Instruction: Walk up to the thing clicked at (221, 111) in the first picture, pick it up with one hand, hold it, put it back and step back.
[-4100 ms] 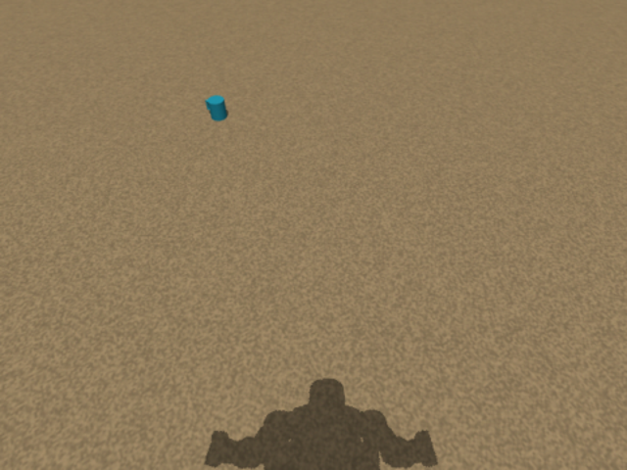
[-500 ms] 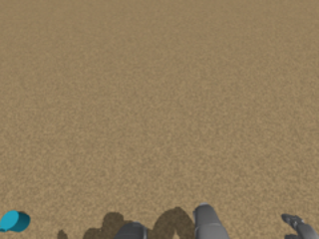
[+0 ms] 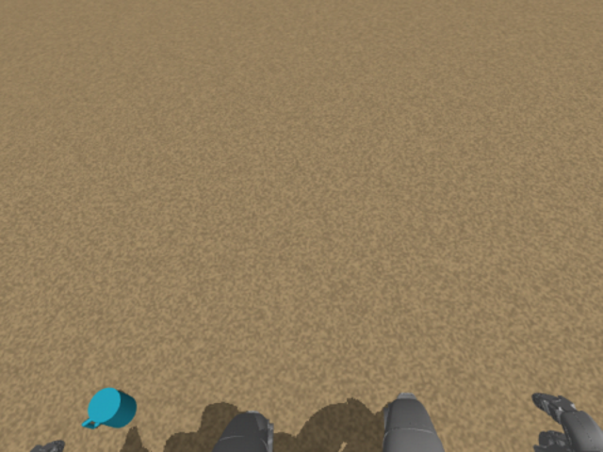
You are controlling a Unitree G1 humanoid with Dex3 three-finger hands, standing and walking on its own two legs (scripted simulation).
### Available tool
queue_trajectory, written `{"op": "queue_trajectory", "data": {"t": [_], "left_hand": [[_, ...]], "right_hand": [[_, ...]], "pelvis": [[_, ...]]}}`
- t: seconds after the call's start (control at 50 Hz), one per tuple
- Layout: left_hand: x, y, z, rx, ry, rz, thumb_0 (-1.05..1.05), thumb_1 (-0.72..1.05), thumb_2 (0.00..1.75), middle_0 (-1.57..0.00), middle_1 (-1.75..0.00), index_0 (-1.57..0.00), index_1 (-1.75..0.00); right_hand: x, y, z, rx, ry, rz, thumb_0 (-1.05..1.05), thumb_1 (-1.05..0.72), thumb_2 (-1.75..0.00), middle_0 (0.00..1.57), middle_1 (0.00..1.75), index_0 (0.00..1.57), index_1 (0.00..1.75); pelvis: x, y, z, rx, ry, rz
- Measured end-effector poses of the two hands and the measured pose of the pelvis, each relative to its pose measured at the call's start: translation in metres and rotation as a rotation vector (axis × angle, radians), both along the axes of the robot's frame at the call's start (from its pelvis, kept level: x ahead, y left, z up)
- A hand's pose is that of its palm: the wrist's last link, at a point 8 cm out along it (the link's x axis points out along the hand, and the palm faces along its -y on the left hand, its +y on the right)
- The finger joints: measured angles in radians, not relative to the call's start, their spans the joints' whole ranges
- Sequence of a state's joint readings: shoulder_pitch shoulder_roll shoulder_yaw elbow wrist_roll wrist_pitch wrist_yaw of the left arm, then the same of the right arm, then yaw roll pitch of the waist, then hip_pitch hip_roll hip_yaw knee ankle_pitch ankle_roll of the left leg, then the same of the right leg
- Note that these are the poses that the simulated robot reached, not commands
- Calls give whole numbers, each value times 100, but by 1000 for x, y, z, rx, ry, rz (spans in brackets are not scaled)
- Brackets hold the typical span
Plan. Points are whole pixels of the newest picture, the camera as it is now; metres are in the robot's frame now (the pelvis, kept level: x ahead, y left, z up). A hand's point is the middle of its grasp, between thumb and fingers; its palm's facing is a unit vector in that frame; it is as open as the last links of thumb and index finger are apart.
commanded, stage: walk up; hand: left
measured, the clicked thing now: (107, 412) +0.27 +0.62 -0.66
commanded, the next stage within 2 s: none
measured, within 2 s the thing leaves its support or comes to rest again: neither
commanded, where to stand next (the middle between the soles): -0.12 +0.48 m, yaw -14 degrees
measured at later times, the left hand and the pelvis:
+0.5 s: hand out of the picture +0.01 +0.50 -0.09, palm faces -0.09 -0.81 -0.57, open 7.4 cm; pelvis -0.08 +0.21 +0.01, yaw -4 degrees
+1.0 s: hand out of the picture -0.07 +0.73 -0.11, palm faces -0.18 -0.82 -0.54, open 7.4 cm; pelvis -0.17 +0.45 +0.01, yaw -10 degrees
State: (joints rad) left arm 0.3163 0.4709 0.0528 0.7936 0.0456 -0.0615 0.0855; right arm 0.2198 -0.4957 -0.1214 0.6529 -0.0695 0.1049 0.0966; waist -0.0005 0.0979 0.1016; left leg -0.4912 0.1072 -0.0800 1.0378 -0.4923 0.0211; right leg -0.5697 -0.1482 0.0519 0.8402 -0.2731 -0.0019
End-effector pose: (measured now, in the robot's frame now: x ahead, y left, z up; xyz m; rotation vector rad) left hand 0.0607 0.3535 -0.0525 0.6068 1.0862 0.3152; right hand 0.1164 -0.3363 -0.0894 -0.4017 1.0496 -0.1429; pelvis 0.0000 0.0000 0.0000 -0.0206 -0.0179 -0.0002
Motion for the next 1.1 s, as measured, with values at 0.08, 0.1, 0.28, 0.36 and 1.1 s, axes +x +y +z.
{"op": "queue_trajectory", "data": {"t": [0.08,0.1,0.28,0.36,1.1], "left_hand": [[-7,66,-10,38,17,32,1,89,89,-21,-30,-21,-30],[-8,77,-10,41,27,40,1,90,89,-21,-30,-21,-30],[-9,113,-1,-43,63,-18,1,90,89,-21,-30,-21,-30],[-21,127,-3,-48,45,-67,1,90,89,-21,-30,-21,-30],[-155,451,-2,-49,62,-93,1,90,89,-21,-30,-21,-30]], "right_hand": [[-24,43,-1,-45,-11,-25,1,-91,-89,20,30,20,30],[-33,54,0,-43,-3,-42,1,-91,-89,20,30,20,30],[-108,140,5,14,89,-132,1,-90,-89,21,30,21,30],[-122,167,-13,35,103,-143,1,-90,-89,21,30,21,30],[-278,508,-20,75,125,-230,1,-91,-89,20,30,20,30]], "pelvis": [[-14,51,-9,0,-14,-22],[-17,60,-7,-14,-15,-23],[-37,123,18,-7,-1,-59],[-50,152,10,-23,-8,-85],[-194,489,15,-11,-30,-174]]}}
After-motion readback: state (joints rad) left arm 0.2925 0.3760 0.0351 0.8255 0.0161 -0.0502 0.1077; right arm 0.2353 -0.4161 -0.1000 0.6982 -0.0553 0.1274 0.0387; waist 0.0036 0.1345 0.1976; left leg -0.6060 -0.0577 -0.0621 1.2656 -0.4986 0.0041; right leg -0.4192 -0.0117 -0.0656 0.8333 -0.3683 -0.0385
